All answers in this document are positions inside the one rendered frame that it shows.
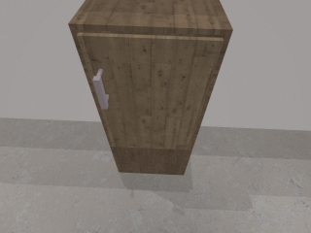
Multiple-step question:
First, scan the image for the handle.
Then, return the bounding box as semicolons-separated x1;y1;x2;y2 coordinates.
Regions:
92;69;109;110

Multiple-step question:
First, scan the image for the cupboard door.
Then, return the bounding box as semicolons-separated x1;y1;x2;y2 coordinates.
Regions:
77;32;224;150

